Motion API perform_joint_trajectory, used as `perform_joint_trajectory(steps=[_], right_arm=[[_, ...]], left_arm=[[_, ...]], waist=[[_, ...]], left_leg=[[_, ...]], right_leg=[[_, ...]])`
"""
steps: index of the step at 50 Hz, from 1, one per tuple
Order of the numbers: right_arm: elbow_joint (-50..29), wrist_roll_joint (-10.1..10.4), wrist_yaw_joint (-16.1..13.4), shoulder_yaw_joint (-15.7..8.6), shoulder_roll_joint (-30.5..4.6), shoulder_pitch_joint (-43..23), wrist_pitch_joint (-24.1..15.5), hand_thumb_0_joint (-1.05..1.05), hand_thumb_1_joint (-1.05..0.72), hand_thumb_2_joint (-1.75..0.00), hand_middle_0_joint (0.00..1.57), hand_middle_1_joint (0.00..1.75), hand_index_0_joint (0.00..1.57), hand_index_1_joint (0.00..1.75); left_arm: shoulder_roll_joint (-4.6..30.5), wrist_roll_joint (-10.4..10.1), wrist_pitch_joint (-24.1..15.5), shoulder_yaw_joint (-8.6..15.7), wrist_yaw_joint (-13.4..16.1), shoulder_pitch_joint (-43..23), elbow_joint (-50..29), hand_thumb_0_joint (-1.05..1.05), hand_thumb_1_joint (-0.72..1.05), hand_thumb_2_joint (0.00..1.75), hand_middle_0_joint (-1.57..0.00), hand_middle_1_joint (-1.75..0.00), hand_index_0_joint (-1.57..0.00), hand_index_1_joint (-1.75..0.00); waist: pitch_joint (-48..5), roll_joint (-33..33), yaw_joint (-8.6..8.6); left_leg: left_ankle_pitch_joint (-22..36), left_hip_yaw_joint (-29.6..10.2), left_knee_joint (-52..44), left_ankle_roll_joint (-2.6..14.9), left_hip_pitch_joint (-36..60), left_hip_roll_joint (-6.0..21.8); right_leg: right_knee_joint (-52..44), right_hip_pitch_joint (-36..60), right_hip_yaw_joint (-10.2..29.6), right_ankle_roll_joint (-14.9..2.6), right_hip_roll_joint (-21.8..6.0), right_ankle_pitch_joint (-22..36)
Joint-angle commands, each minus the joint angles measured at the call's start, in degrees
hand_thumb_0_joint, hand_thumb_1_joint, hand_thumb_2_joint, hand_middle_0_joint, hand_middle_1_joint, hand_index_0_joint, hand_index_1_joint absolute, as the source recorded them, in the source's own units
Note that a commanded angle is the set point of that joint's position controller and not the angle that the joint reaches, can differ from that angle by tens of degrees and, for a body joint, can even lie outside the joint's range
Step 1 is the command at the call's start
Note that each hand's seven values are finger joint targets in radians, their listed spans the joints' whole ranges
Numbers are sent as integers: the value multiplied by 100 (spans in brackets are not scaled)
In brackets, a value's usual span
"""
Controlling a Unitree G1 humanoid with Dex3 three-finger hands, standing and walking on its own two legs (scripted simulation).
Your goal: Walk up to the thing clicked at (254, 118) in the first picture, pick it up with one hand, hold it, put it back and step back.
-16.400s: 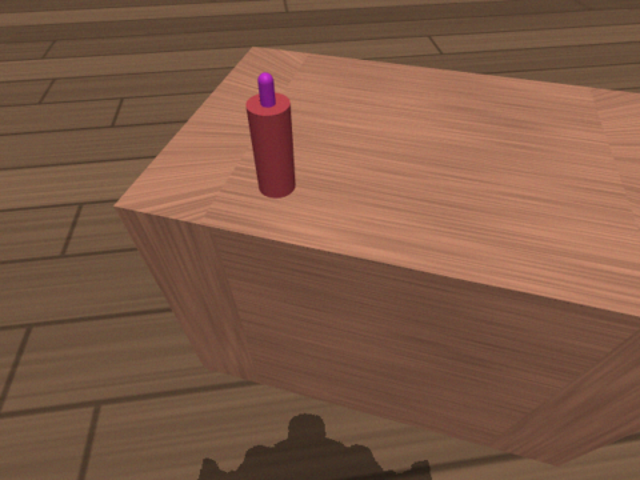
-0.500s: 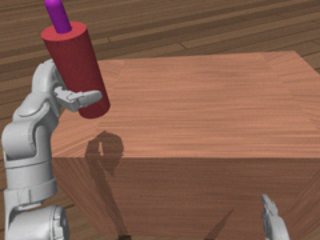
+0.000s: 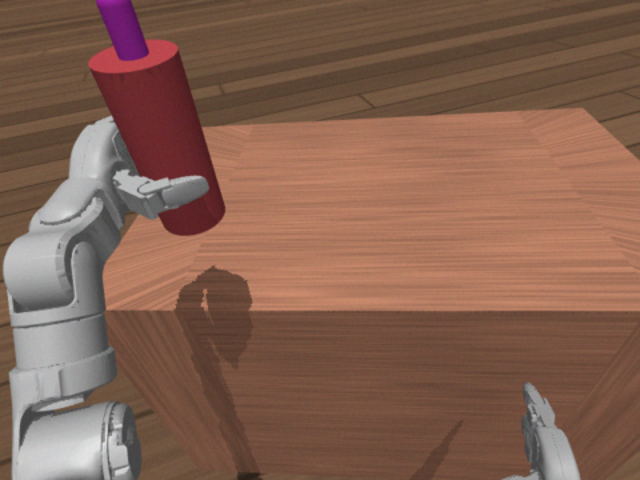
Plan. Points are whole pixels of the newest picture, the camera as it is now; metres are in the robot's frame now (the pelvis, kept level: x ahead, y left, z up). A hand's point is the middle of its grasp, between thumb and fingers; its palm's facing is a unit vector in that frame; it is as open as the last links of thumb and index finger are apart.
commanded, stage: hold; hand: left
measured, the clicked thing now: (160, 124) +0.34 +0.15 +0.33
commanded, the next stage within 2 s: crouch in 1.84 s
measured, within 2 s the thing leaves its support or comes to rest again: neither
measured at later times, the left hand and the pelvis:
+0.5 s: hand (151, 162) +0.33 +0.17 +0.30, palm faces +0.05 -1.00 -0.01, open 10.6 cm; pelvis -0.01 +0.00 +0.00, yaw +0 degrees
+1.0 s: hand (154, 157) +0.34 +0.17 +0.30, palm faces +0.07 -1.00 -0.01, open 10.6 cm; pelvis +0.00 +0.00 +0.00, yaw +0 degrees
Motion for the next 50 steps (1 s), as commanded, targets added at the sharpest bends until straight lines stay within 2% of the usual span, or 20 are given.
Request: perform_joint_trajectory(steps=[1,4,5,8,9,10,11,15,19,24,30,31,33,34,36,38,41,46,48,50], right_arm=[[-1069,38,-40,-251,-637,-778,-418,0,54,-5,5,5,5,5],[-996,43,-49,-236,-598,-789,-450,0,54,-5,5,5,5,5],[-1043,46,-55,-215,-574,-857,-461,0,54,-5,5,5,5,5],[-990,20,-93,-260,-673,-838,-522,0,54,-6,5,5,5,5],[-963,21,-100,-190,-618,-985,-538,0,54,-5,5,5,5,5],[-1001,8,-132,-237,-665,-885,-551,0,54,-5,5,5,5,5],[-926,2,-151,-191,-656,-922,-575,0,54,-5,5,5,5,5],[-881,8,-187,-164,-613,-1018,-660,0,55,-5,5,5,5,5],[-694,-1,-205,-211,-631,-818,-714,0,54,-5,5,5,5,5],[-935,53,-176,-163,-597,-728,-742,0,54,-5,5,5,5,5],[-1044,62,-157,-175,-617,-736,-794,0,54,-6,5,5,5,5],[-1068,79,-147,-99,-543,-904,-819,0,54,-6,5,5,5,5],[-888,54,-169,-207,-609,-817,-838,0,53,-6,5,5,5,5],[-954,61,-180,-232,-647,-908,-851,0,53,-6,5,5,5,5],[-908,27,-197,-225,-647,-989,-886,0,53,-6,5,5,5,5],[-861,4,-269,-284,-706,-963,-882,0,53,-6,5,5,5,5],[-802,-18,-309,-225,-653,-904,-878,0,53,-6,5,5,5,5],[-834,29,-299,-110,-537,-809,-859,0,54,-6,5,5,5,5],[-916,49,-249,-136,-541,-735,-844,0,54,-5,5,5,5,5],[-988,60,-231,-238,-654,-652,-842,0,54,-6,5,5,5,5]], left_arm=[[1457,-85,-665,609,-1,-3046,-1577,0,6,130,-131,-147,-133,-148],[1451,-83,-717,608,-11,-3071,-1935,0,4,129,-131,-146,-133,-147],[1267,-106,-698,512,-24,-2852,-1781,0,6,129,-131,-146,-133,-147],[1276,-140,-690,514,-80,-2918,-1754,0,4,130,-132,-148,-134,-149],[1218,-114,-692,349,-92,-3029,-1987,0,2,130,-132,-147,-134,-148],[1262,-130,-670,423,-88,-3042,-1868,0,4,131,-133,-148,-135,-149],[1361,-97,-653,471,-74,-3063,-1871,0,4,131,-132,-148,-135,-149],[1313,-135,-571,459,-33,-3171,-1793,0,5,131,-131,-147,-133,-148],[1463,-148,-517,630,-35,-3219,-1401,0,4,132,-133,-149,-135,-150],[1340,-168,-478,476,-82,-3030,-1036,0,5,132,-132,-149,-134,-150],[1481,-143,-652,541,-72,-3287,-1627,0,1,131,-133,-149,-135,-150],[1332,-123,-648,405,-55,-3237,-1641,0,1,130,-131,-147,-133,-148],[1532,-122,-748,603,-37,-3298,-1992,0,-1,129,-132,-147,-133,-149],[1457,-127,-730,567,-41,-3057,-1789,0,-1,130,-132,-148,-133,-149],[1534,-121,-750,585,-2,-3325,-2225,0,-3,130,-131,-148,-133,-149],[1765,-105,-745,810,49,-3219,-2233,0,-4,128,-130,-147,-131,-148],[1677,-139,-646,830,33,-3157,-1631,0,-3,131,-129,-148,-131,-149],[1310,-144,-509,458,-95,-2867,-1043,0,2,133,-130,-149,-131,-150],[1249,-143,-507,378,-120,-2935,-1404,0,0,131,-130,-147,-131,-149],[1302,-118,-497,392,-162,-2967,-1479,0,1,130,-130,-147,-131,-148]], waist=[[-1234,-386,48],[-1323,-139,97],[-1172,-190,84],[-1160,-371,-22],[-1179,-119,34],[-1236,-245,-64],[-1163,-259,9],[-1065,-181,18],[-991,-325,-14],[-972,-491,-73],[-1249,-275,23],[-1175,-60,93],[-1324,-20,91],[-1272,-89,48],[-1413,41,58],[-1484,-139,57],[-1281,-451,-15],[-1028,-422,-2],[-1110,-251,38],[-1244,-255,-52]], left_leg=[[672,199,-458,223,701,-237],[651,172,-501,178,777,-203],[575,168,-509,178,703,-194],[386,130,-536,198,717,-169],[404,160,-556,182,703,-199],[441,166,-516,196,795,-189],[361,144,-549,190,721,-186],[292,156,-552,185,656,-194],[109,93,-629,182,593,-160],[310,229,-511,233,553,-241],[346,125,-537,189,690,-174],[327,127,-556,162,675,-179],[301,60,-548,149,789,-142],[353,76,-518,161,749,-150],[425,107,-471,165,795,-169],[556,143,-420,185,809,-189],[558,125,-429,196,719,-174],[559,198,-442,208,524,-225],[686,239,-415,197,582,-238],[810,260,-359,214,715,-248]], right_leg=[[-756,-7,-400,-121,250,760],[-696,-46,-428,-160,282,675],[-731,-103,-440,-155,297,602],[-748,-103,-409,-133,302,481],[-760,-157,-398,-155,288,485],[-771,-176,-394,-129,292,530],[-770,-169,-397,-140,294,448],[-764,-176,-410,-140,297,376],[-760,-198,-424,-132,309,292],[-827,-252,-378,-102,272,439],[-725,-202,-400,-146,295,459],[-687,-227,-416,-172,299,413],[-678,-224,-420,-169,304,412],[-685,-223,-415,-159,299,463],[-670,-156,-391,-158,293,524],[-670,-83,-392,-139,305,593],[-682,-102,-401,-114,322,628],[-699,-212,-389,-119,288,683],[-673,-173,-390,-138,283,775],[-673,-180,-366,-123,272,906]])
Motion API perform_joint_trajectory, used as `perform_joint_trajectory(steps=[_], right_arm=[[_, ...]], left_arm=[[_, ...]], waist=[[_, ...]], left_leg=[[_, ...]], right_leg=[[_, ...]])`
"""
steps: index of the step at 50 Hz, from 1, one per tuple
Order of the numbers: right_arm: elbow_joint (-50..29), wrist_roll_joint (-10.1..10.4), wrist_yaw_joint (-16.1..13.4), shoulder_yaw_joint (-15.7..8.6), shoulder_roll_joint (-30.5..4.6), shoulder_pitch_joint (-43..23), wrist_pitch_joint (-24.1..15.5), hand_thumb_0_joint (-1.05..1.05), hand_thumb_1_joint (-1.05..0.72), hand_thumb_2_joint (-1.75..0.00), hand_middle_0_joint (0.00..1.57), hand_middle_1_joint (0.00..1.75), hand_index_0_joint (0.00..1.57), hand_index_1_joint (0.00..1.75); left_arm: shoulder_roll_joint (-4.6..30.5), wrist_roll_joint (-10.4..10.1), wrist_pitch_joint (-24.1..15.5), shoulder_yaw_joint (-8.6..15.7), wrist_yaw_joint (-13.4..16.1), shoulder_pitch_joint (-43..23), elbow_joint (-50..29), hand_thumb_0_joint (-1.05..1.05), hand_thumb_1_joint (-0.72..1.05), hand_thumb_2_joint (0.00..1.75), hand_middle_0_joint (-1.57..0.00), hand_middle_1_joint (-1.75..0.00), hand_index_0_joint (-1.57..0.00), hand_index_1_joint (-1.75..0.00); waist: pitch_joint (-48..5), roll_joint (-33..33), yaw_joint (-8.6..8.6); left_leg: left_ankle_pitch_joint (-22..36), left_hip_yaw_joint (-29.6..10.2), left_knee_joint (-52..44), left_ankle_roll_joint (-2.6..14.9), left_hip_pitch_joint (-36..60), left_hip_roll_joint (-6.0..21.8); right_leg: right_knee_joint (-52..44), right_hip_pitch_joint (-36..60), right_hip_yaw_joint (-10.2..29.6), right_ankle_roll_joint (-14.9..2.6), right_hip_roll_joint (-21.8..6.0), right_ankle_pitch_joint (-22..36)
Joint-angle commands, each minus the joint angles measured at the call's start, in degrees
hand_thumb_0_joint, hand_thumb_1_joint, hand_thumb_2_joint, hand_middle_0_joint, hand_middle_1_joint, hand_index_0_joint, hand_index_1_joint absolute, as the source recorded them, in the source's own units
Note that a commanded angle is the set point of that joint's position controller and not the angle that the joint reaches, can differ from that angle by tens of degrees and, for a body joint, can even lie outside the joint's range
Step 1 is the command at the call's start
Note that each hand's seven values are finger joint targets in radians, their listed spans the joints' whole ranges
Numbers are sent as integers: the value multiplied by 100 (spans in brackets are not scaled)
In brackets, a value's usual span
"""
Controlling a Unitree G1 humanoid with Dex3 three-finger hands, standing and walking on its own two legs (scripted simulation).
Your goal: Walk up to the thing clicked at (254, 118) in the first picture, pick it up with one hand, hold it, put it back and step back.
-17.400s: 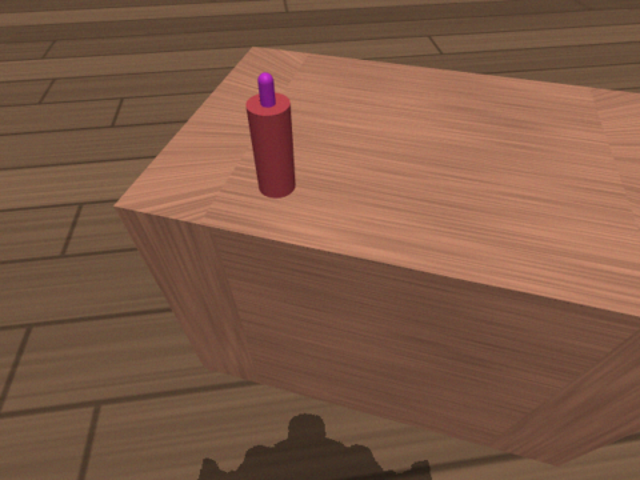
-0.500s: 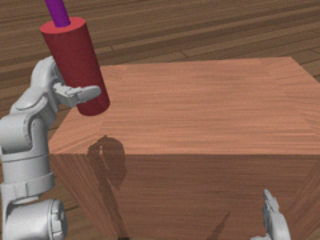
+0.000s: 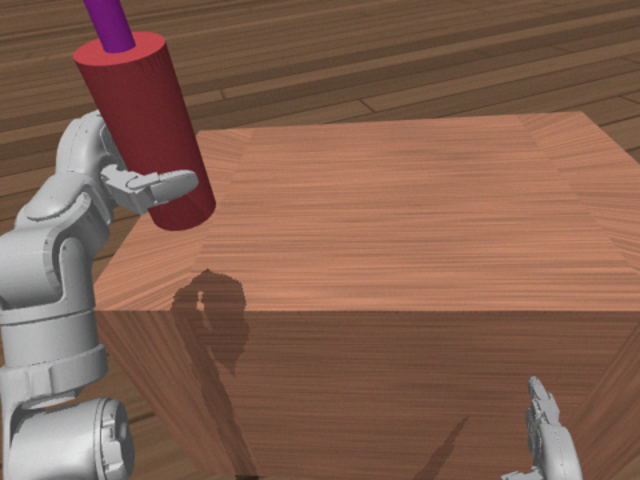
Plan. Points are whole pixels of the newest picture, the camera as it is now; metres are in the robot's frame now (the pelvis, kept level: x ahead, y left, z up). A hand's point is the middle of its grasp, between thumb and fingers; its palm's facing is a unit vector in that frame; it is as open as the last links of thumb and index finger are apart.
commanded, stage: hold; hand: left
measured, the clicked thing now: (148, 118) +0.33 +0.16 +0.35
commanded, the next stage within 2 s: crouch in 0.84 s
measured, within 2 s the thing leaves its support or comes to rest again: neither
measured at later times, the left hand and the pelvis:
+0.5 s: hand (152, 159) +0.34 +0.17 +0.30, palm faces +0.08 -1.00 -0.02, open 10.6 cm; pelvis +0.00 +0.00 +0.00, yaw +0 degrees
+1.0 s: hand (154, 157) +0.34 +0.17 +0.30, palm faces +0.08 -1.00 -0.02, open 10.6 cm; pelvis -0.01 +0.00 +0.00, yaw +0 degrees
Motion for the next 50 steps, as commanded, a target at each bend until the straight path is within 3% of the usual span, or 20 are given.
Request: perform_joint_trajectory(steps=[1,2,3,6,12,14,17,23,26,30,34,35,38,40,42,44,46,47,49,50], right_arm=[[-1107,34,33,-243,-644,-586,-367,0,54,-6,5,5,5,5],[-1166,51,65,-171,-575,-704,-389,0,54,-6,5,5,5,5],[-1162,50,50,-221,-613,-614,-386,0,53,-6,5,5,5,5],[-1117,28,46,-271,-619,-644,-382,0,54,-6,5,5,5,5],[-1169,-5,24,-339,-646,-722,-340,0,53,-6,5,5,5,5],[-1202,-16,26,-336,-635,-734,-338,0,53,-6,5,5,5,5],[-1199,-14,32,-241,-549,-682,-301,0,53,-6,5,5,5,5],[-1289,5,15,-114,-531,-846,-302,0,53,-6,5,5,5,5],[-1202,0,12,-234,-648,-824,-333,0,53,-6,5,5,5,5],[-1088,15,51,-236,-638,-687,-352,0,53,-6,5,5,5,5],[-1119,22,80,-253,-600,-658,-345,0,54,-5,5,5,5,5],[-1054,8,64,-316,-636,-561,-335,0,53,-6,5,5,5,5],[-1073,7,67,-242,-560,-646,-329,0,53,-6,5,5,5,5],[-1112,3,63,-194,-509,-637,-330,0,53,-6,5,5,5,5],[-1209,8,53,-209,-536,-721,-340,0,53,-6,5,5,5,5],[-1200,-6,31,-176,-554,-792,-349,0,53,-6,5,5,5,5],[-1220,4,35,-172,-559,-851,-370,0,52,-6,5,5,5,5],[-1216,-8,38,-180,-585,-897,-359,0,52,-7,5,5,5,5],[-1092,8,38,-151,-558,-889,-378,0,57,-5,5,5,5,5],[-1077,-3,33,-129,-564,-866,-385,0,57,-5,5,5,5,5]], left_arm=[[1185,-94,-505,327,-130,-2960,-1530,0,2,130,-130,-147,-132,-149],[1117,-101,-505,256,-131,-3006,-1644,0,0,131,-130,-147,-131,-149],[1245,-119,-530,373,-131,-3129,-1679,0,0,130,-131,-147,-132,-149],[1188,-110,-548,345,-97,-3203,-1620,0,-2,130,-131,-148,-132,-150],[1518,-71,-699,733,108,-3136,-1773,0,-2,132,-130,-149,-131,-150],[1390,-56,-701,689,146,-3012,-1612,0,-3,131,-129,-148,-131,-150],[1537,-25,-735,740,103,-3054,-1685,0,-1,131,-130,-149,-132,-150],[1143,-57,-644,305,-112,-3021,-1512,0,1,130,-131,-148,-133,-149],[1001,-82,-575,124,-206,-3056,-1511,0,-4,129,-131,-147,-132,-149],[1108,-101,-494,213,-183,-3129,-1517,0,-5,126,-131,-146,-132,-147],[1322,-144,-522,505,-62,-3218,-1767,0,-3,129,-130,-147,-132,-148],[1387,-131,-524,603,-8,-3168,-1553,0,-3,128,-129,-147,-131,-148],[1503,-109,-549,737,103,-3171,-1486,0,-2,130,-130,-148,-131,-149],[1475,-106,-618,724,135,-3298,-1376,0,-3,132,-129,-149,-130,-150],[1330,-65,-649,503,129,-3364,-1380,0,-2,131,-129,-148,-130,-150],[1450,-19,-680,545,117,-3345,-1327,0,-5,129,-127,-146,-128,-148],[1322,-12,-683,397,73,-3354,-1366,0,-5,127,-128,-146,-130,-147],[1293,-11,-692,390,42,-3310,-1391,0,3,135,-129,-151,-130,-153],[1091,-9,-636,173,-25,-3182,-1226,0,7,128,-130,-145,-132,-145],[1145,-15,-634,204,-57,-3205,-1182,0,10,129,-131,-146,-133,-146]], waist=[[-1154,-336,-78],[-1076,-248,-16],[-1180,-301,-74],[-1173,-410,-110],[-1368,-317,38],[-1338,-453,31],[-1407,-373,59],[-1127,-354,3],[-1016,-191,-102],[-1023,-54,-96],[-1184,-211,-33],[-1171,-376,-113],[-1199,-445,0],[-1145,-517,-24],[-1151,-338,-57],[-1135,-225,16],[-1089,-118,33],[-1169,-134,80],[-974,-101,1],[-981,-118,-17]], left_leg=[[839,236,-477,214,818,-244],[836,225,-493,206,800,-245],[890,234,-440,225,892,-248],[782,210,-476,221,871,-242],[933,207,-415,197,801,-246],[963,196,-393,207,780,-235],[974,220,-377,212,764,-253],[753,210,-470,218,762,-230],[557,160,-576,187,829,-183],[465,98,-619,163,830,-151],[613,148,-547,178,823,-188],[623,166,-517,198,823,-188],[632,188,-501,205,741,-221],[586,201,-489,221,697,-227],[526,220,-497,211,714,-236],[452,193,-540,193,666,-218],[347,152,-584,171,651,-191],[339,118,-606,164,660,-180],[241,143,-624,172,641,-188],[210,165,-607,185,629,-200]], right_leg=[[-743,-38,-380,-121,262,934],[-716,-35,-396,-139,266,901],[-719,-59,-375,-120,258,965],[-738,-111,-383,-108,277,880],[-665,60,-382,-127,265,969],[-642,104,-389,-121,268,999],[-661,147,-374,-108,249,1028],[-720,-34,-387,-120,275,814],[-702,-194,-389,-157,300,655],[-684,-210,-419,-168,308,620],[-709,-92,-428,-151,317,700],[-697,-110,-420,-139,321,703],[-722,-15,-409,-126,305,691],[-717,-8,-377,-116,279,673],[-725,-67,-356,-134,261,636],[-710,-59,-368,-150,261,560],[-698,-96,-398,-166,278,468],[-710,-34,-398,-165,278,471],[-736,-175,-402,-171,287,363],[-776,-184,-375,-162,272,339]])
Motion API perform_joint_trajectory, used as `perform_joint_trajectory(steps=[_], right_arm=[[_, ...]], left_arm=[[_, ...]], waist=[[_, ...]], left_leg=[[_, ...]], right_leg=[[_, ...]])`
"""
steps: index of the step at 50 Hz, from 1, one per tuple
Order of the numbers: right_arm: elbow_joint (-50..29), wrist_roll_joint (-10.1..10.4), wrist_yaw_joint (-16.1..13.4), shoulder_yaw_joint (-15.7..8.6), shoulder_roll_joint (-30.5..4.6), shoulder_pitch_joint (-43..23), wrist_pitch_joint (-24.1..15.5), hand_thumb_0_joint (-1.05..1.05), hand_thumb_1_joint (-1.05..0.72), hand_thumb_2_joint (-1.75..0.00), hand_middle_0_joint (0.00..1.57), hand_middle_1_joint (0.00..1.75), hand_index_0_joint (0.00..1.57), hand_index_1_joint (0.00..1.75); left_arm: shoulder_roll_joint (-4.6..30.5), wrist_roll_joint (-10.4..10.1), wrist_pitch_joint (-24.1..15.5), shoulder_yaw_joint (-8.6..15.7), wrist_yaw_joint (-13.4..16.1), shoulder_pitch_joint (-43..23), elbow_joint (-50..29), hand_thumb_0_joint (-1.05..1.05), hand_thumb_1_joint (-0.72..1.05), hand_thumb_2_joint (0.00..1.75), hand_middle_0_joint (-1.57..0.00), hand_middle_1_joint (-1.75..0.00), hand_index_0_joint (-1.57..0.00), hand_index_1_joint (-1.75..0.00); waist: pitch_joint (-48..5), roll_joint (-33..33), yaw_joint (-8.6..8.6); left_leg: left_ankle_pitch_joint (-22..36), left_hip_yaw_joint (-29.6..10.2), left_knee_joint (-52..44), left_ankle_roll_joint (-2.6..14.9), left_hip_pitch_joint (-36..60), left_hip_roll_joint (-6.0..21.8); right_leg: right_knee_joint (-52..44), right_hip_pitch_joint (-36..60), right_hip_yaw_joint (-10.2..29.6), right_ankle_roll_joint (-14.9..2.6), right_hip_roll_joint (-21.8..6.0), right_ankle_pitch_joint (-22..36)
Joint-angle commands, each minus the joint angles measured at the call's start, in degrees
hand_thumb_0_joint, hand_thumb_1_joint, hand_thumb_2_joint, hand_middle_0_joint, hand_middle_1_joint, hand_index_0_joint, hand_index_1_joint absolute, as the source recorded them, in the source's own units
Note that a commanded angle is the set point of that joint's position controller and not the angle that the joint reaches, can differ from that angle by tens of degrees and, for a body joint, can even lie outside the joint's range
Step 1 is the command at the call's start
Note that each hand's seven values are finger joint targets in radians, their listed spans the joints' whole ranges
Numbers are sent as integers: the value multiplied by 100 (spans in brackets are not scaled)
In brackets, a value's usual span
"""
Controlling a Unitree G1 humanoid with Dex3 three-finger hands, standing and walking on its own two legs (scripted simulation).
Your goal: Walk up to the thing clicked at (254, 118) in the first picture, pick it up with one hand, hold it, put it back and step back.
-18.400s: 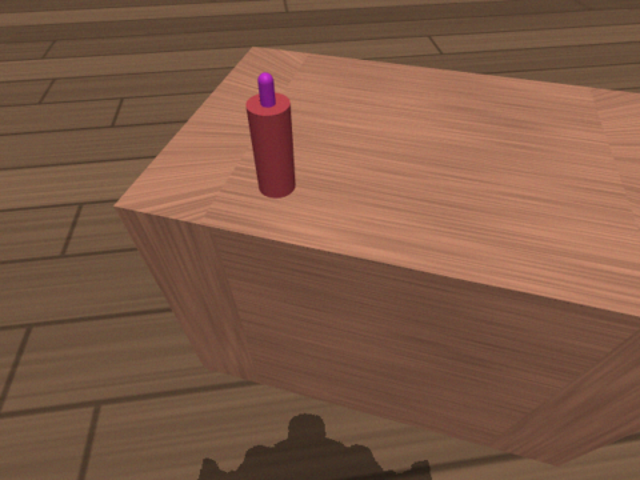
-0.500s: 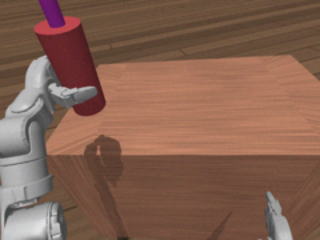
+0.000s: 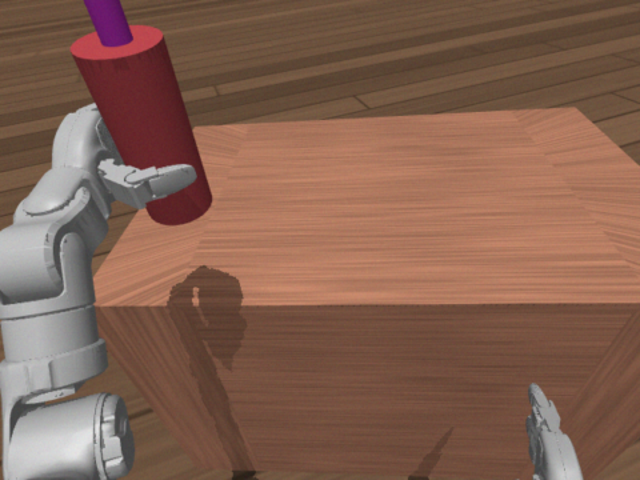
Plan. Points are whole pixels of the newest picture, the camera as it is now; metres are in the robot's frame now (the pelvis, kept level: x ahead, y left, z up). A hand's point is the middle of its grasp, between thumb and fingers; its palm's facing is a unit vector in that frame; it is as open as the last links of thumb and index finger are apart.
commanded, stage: crouch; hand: left
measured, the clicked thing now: (145, 112) +0.34 +0.16 +0.35
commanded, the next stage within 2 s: lower in 1.44 s
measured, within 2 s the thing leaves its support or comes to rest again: neither
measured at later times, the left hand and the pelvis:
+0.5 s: hand (195, 189) +0.42 +0.17 +0.21, palm faces +0.11 -0.99 +0.01, open 10.6 cm; pelvis -0.01 +0.00 +0.00, yaw -1 degrees
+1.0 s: hand (206, 189) +0.46 +0.18 +0.18, palm faces +0.13 -0.99 +0.00, open 10.6 cm; pelvis +0.02 +0.00 +0.00, yaw -1 degrees
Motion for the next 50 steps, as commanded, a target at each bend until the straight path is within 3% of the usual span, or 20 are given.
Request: perform_joint_trajectory(steps=[1,3,5,8,13,15,25,27,29,30,31,33,38,39,40,41,42,45,46,50], right_arm=[[-1022,-14,-56,-113,-598,-1040,-457,0,57,-5,5,5,5,5],[-887,-19,-55,-8,-497,-1010,-479,0,57,-5,5,5,5,5],[-887,-39,-92,-117,-614,-980,-487,0,58,-5,5,5,5,5],[-788,-84,-115,-67,-596,-811,-525,0,58,-4,5,5,5,5],[-860,-118,-138,8,-522,-558,-586,0,58,-4,5,5,5,5],[-1073,-134,-135,-39,-604,-677,-620,0,57,-5,5,5,5,5],[-866,-223,-156,77,-565,-1172,-695,0,56,-5,5,5,5,5],[-936,-244,-176,-49,-703,-1050,-663,0,56,-5,5,5,5,5],[-822,-258,-154,-34,-697,-836,-625,0,56,-5,5,5,5,5],[-755,-250,-130,39,-581,-838,-604,0,56,-5,5,5,5,5],[-799,-260,-127,-41,-682,-676,-588,0,56,-5,5,5,5,5],[-843,-256,-74,32,-612,-602,-564,0,56,-5,5,5,5,5],[-992,-255,-6,-41,-695,-403,-446,0,56,-5,5,5,5,5],[-1097,-254,7,54,-610,-440,-440,0,56,-5,5,5,5,5],[-1269,-252,18,20,-661,-591,-440,0,56,-5,5,5,5,5],[-1345,-267,2,-13,-742,-555,-429,0,56,-5,5,5,5,5],[-1123,-258,12,87,-598,-548,-386,0,56,-5,5,5,5,5],[-1250,-284,-29,-103,-777,-627,-312,0,56,-5,5,5,5,5],[-1264,-280,-28,29,-672,-625,-286,0,56,-5,5,5,5,5],[-1269,-284,-40,103,-546,-610,-155,0,56,-5,5,5,5,5]], left_arm=[[1094,-131,-516,221,-165,-3095,-1097,0,10,129,-133,-147,-135,-147],[1011,-169,-481,163,-158,-3104,-918,0,8,129,-133,-147,-135,-147],[1033,-157,-525,156,-140,-3126,-643,0,8,130,-132,-147,-135,-147],[1140,-117,-760,269,-81,-3302,-69,0,6,129,-130,-146,-133,-146],[1256,-16,-1483,276,26,-3651,263,0,6,127,-126,-142,-129,-142],[1413,50,-1800,276,77,-4009,-1,0,5,124,-125,-139,-128,-139],[1486,233,-3015,135,121,-4404,918,0,2,125,-128,-141,-130,-142],[1546,243,-3164,185,106,-4358,1153,0,1,124,-128,-141,-130,-141],[1433,240,-3296,151,78,-4118,1683,0,1,124,-127,-140,-129,-140],[1430,257,-3381,131,63,-4161,1576,0,1,123,-126,-139,-129,-139],[1539,261,-3433,235,46,-4014,1926,0,1,123,-126,-139,-129,-139],[1420,282,-3552,128,30,-3912,2138,0,2,123,-127,-141,-130,-140],[1501,325,-3859,168,23,-4087,2012,0,0,123,-126,-140,-129,-139],[1418,348,-3898,118,20,-4052,2191,0,-1,123,-126,-140,-129,-140],[1425,339,-3986,98,18,-4196,1865,0,0,123,-126,-141,-129,-140],[1430,362,-3999,145,36,-4123,2204,0,0,124,-127,-141,-130,-141],[1470,368,-4078,123,47,-4277,1982,0,-1,125,-126,-141,-129,-141],[1611,375,-4251,220,73,-4480,1797,0,2,126,-126,-141,-128,-141],[1559,393,-4240,202,79,-4305,2097,0,2,126,-127,-142,-129,-142],[1557,402,-4376,202,90,-4384,2200,0,4,128,-125,-141,-127,-141]], waist=[[-1029,-304,3],[-865,-363,-6],[-855,-629,-96],[-862,-846,-161],[-1135,-634,-217],[-1583,-226,-205],[-1863,128,-242],[-2036,10,-342],[-1815,-199,-418],[-1756,-148,-321],[-1768,-338,-409],[-1549,-406,-424],[-1828,-152,-399],[-1841,-123,-424],[-1910,-59,-385],[-1876,-253,-465],[-1881,-14,-361],[-2212,102,-401],[-2000,6,-397],[-2136,-60,-468]], left_leg=[[217,120,-666,190,641,-197],[166,165,-663,204,547,-216],[108,212,-661,228,546,-248],[62,215,-643,246,497,-253],[223,203,-553,232,617,-243],[319,182,-520,189,839,-232],[481,58,-444,116,801,-111],[635,96,-403,133,872,-112],[664,108,-410,157,760,-95],[767,127,-408,155,700,-119],[825,145,-393,178,705,-106],[802,184,-414,210,558,-133],[1193,206,-415,186,787,-98],[1250,195,-404,180,845,-89],[1325,179,-417,168,888,-75],[1286,149,-423,169,942,-45],[1303,157,-442,151,929,-61],[1450,149,-426,132,1102,-45],[1451,133,-430,135,1058,-32],[1513,188,-397,182,975,-77]], right_leg=[[-810,-94,-421,-159,270,311],[-836,-175,-411,-152,274,259],[-903,-247,-384,-119,271,203],[-907,-242,-379,-97,266,204],[-761,-332,-370,-120,247,410],[-700,-234,-348,-156,236,520],[-558,-214,-363,-206,301,661],[-581,-156,-347,-187,312,820],[-574,-168,-361,-175,336,880],[-590,-180,-354,-175,332,965],[-586,-146,-352,-154,334,1035],[-616,-169,-327,-137,331,1069],[-560,-82,-323,-179,331,1397],[-558,-94,-318,-179,330,1442],[-564,-57,-332,-196,348,1481],[-578,-114,-355,-189,365,1431],[-564,-71,-345,-209,345,1434],[-561,24,-335,-226,341,1541],[-579,13,-354,-212,352,1536],[-616,179,-303,-169,303,1720]])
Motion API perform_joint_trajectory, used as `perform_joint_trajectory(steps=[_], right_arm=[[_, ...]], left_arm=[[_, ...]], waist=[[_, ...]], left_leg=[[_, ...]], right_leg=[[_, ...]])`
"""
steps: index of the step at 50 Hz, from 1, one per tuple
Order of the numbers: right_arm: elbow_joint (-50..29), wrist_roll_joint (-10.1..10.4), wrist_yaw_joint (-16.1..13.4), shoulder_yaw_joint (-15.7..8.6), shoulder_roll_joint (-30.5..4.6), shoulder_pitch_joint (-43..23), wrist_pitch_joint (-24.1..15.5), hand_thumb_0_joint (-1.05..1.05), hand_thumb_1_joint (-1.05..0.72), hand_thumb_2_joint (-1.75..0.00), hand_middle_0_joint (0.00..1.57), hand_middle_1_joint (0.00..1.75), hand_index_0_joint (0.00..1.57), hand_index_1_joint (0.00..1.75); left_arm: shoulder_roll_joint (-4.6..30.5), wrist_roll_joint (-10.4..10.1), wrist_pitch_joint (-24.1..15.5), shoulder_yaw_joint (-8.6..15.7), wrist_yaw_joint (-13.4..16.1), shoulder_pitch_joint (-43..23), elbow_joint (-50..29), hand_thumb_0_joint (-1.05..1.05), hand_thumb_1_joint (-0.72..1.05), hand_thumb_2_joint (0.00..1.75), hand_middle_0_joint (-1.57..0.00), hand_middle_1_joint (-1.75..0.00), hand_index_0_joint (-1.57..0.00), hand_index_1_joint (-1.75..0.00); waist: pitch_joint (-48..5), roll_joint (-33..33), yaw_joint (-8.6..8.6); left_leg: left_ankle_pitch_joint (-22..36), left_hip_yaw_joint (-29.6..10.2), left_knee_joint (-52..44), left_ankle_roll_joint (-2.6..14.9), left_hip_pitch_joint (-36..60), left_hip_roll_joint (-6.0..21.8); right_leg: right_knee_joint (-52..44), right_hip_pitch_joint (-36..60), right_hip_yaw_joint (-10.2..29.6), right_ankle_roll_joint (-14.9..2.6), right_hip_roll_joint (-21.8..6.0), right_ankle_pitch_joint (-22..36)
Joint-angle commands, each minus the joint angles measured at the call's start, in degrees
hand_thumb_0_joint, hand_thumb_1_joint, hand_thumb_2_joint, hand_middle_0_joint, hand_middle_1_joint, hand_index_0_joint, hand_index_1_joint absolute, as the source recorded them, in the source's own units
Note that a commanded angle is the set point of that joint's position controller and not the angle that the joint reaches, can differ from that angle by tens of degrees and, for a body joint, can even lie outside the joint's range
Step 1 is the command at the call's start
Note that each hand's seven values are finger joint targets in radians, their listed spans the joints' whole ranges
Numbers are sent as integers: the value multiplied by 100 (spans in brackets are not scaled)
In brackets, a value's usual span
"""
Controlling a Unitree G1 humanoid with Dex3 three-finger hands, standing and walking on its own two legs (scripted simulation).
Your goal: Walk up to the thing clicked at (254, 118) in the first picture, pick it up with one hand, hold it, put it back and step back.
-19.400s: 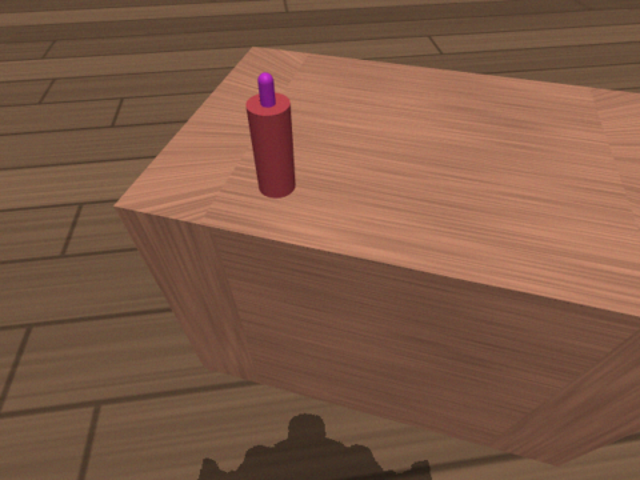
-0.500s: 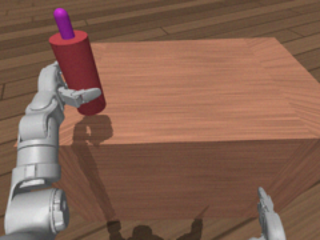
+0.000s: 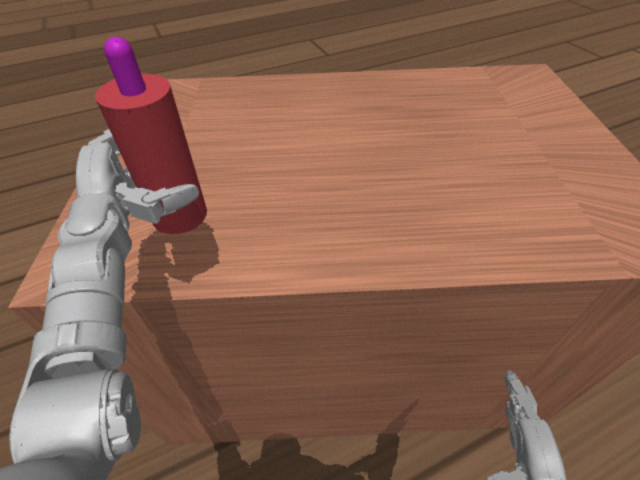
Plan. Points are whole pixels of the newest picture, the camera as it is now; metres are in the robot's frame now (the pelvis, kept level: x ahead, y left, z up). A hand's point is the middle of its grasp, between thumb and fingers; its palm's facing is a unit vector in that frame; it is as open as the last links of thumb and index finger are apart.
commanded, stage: crouch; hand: left
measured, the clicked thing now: (153, 143) +0.43 +0.17 +0.23
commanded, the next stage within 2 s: lower in 0.44 s
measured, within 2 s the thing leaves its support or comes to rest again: rests again in 1.56 s
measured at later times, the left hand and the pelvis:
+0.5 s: hand (168, 170) +0.47 +0.18 +0.16, palm faces +0.14 -0.99 +0.01, open 10.6 cm; pelvis +0.00 +0.00 +0.00, yaw +0 degrees
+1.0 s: hand (184, 197) +0.48 +0.18 +0.10, palm faces +0.13 -0.99 +0.02, open 10.5 cm; pelvis +0.00 +0.00 -0.02, yaw -1 degrees
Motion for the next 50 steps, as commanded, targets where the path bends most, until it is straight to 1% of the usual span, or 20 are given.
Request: perform_joint_trajectory(steps=[1,2,10,11,14,15,16,19,24,25,27,29,31,32,34,38,39,43,45,50], right_arm=[[-917,29,-80,-182,-536,-573,-235,0,56,-5,5,5,5,5],[-926,24,-93,-278,-659,-492,-209,0,55,-5,5,5,5,5],[-1016,24,-10,-252,-608,-348,10,0,56,-5,5,5,5,5],[-1116,23,-11,-284,-689,-295,35,0,55,-5,5,5,5,5],[-1153,16,13,-210,-552,-350,112,0,55,-5,5,5,5,5],[-1228,23,-1,-186,-575,-428,133,0,55,-5,5,5,5,5],[-1340,12,-23,-414,-828,-468,141,0,55,-5,5,5,5,5],[-1405,5,-21,-249,-677,-574,197,0,55,-5,5,5,5,5],[-1448,-13,-60,-360,-759,-462,325,0,55,-5,5,5,5,5],[-1350,16,-39,-217,-579,-496,353,0,55,-5,5,5,5,5],[-1400,-4,-54,-354,-758,-465,366,0,55,-5,5,5,5,5],[-1417,0,-32,-208,-577,-415,411,0,54,-5,5,5,5,5],[-1307,1,-2,-166,-511,-329,459,0,54,-5,5,5,5,5],[-1527,-2,-9,-355,-728,-486,442,0,54,-5,5,5,5,5],[-1514,-3,25,-263,-622,-327,502,0,54,-5,5,5,5,5],[-1626,-44,35,-386,-774,-210,577,0,53,-5,5,5,5,5],[-1805,-30,40,-379,-744,-326,584,0,54,-5,5,5,5,5],[-2209,-60,-2,-469,-893,-430,626,0,52,-6,5,5,5,5],[-2217,-56,15,-232,-611,-394,668,0,51,-6,5,5,5,5],[-2112,-105,-15,-486,-872,-159,816,0,52,-6,5,5,5,5]], left_arm=[[1630,-145,-803,375,-28,-3849,-1889,0,2,127,-124,-140,-126,-141],[1567,-147,-780,375,-41,-3613,-1366,0,1,127,-125,-141,-127,-141],[1599,-103,-1032,378,-142,-3792,-1047,0,1,128,-128,-143,-130,-143],[1534,-116,-1027,370,-161,-3578,-574,0,-1,128,-128,-144,-131,-144],[1706,-84,-1249,399,-151,-4213,-1307,0,-2,128,-128,-143,-131,-143],[1644,-92,-1203,405,-162,-3905,-706,0,-2,128,-128,-143,-130,-144],[1734,-94,-1255,442,-159,-3912,-764,0,-5,128,-129,-144,-131,-145],[1874,-63,-1450,442,-146,-4415,-1192,0,-4,128,-128,-143,-130,-144],[1985,-41,-1529,567,-105,-4255,-624,0,-1,129,-128,-143,-130,-144],[1763,-60,-1519,458,-110,-4066,-352,0,-2,128,-128,-142,-130,-143],[1914,-24,-1616,514,-117,-4155,-390,0,-4,130,-129,-144,-131,-145],[1817,17,-1668,420,-132,-4197,-353,0,-7,122,-128,-139,-129,-141],[1510,-7,-1660,354,-189,-3654,535,0,-5,121,-128,-139,-129,-140],[1763,-25,-1762,480,-199,-3843,93,0,-8,121,-128,-139,-129,-141],[1673,-24,-1838,436,-229,-3948,-64,0,-6,120,-128,-138,-129,-139],[1721,42,-1990,468,-205,-3743,499,0,-12,119,-128,-138,-129,-140],[1944,6,-2151,544,-185,-4201,-324,0,-9,119,-127,-137,-128,-139],[1989,-41,-2294,585,-192,-4238,-488,0,-8,119,-130,-139,-130,-141],[1920,-34,-2381,515,-175,-4375,-675,0,-8,119,-127,-137,-127,-139],[1976,37,-2442,602,-136,-3867,-61,0,-5,122,-127,-137,-127,-140]], waist=[[-2325,225,38],[-2206,18,-87],[-2047,248,-153],[-1955,46,-266],[-2396,297,-172],[-2283,114,-209],[-2245,73,-243],[-2593,445,-163],[-2599,228,-251],[-2443,238,-210],[-2410,238,-246],[-2411,328,-247],[-1928,-80,-353],[-2124,51,-301],[-2355,198,-342],[-2219,63,-429],[-2531,375,-302],[-3322,317,-372],[-3418,530,-338],[-2982,385,-416]], left_leg=[[1609,129,-362,195,1254,-208],[1567,142,-339,218,1198,-207],[1500,144,-411,202,1216,-182],[1445,142,-393,221,1183,-173],[1557,132,-375,211,1294,-167],[1590,127,-332,233,1240,-175],[1505,97,-352,222,1226,-142],[1572,60,-326,178,1416,-109],[1485,94,-239,214,1135,-129],[1419,121,-238,212,1009,-167],[1276,88,-247,200,995,-121],[1272,82,-229,190,1026,-111],[1151,107,-150,245,625,-127],[1145,107,-141,238,639,-133],[1267,114,-54,235,791,-124],[1166,63,89,244,616,-81],[1170,94,106,229,642,-118],[1552,46,348,233,888,-60],[1782,45,443,224,889,-57],[1757,68,522,240,519,-68]], right_leg=[[-456,618,-371,-160,189,1709],[-465,598,-352,-137,187,1722],[-512,316,-361,-172,205,1641],[-535,279,-361,-152,207,1612],[-474,355,-355,-175,198,1685],[-487,373,-356,-149,192,1721],[-462,344,-355,-163,206,1652],[-414,262,-376,-211,221,1594],[-389,393,-336,-171,207,1627],[-399,376,-323,-166,189,1613],[-363,164,-344,-189,227,1451],[-341,34,-369,-206,245,1400],[-312,-101,-345,-169,234,1361],[-267,-64,-322,-176,234,1366],[-174,-201,-333,-194,241,1452],[-65,-482,-334,-196,251,1304],[-26,-322,-293,-205,225,1333],[169,-105,-293,-187,233,1643],[248,-81,-270,-195,220,1840],[305,-274,-248,-196,218,1853]])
